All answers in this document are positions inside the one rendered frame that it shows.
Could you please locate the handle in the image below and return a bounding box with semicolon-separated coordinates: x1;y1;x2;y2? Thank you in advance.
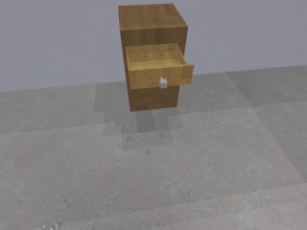
159;77;167;88

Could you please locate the drawer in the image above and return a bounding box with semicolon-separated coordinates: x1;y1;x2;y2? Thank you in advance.
126;43;195;90

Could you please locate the cabinet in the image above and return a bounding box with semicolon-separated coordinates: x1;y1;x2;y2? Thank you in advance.
118;3;188;112

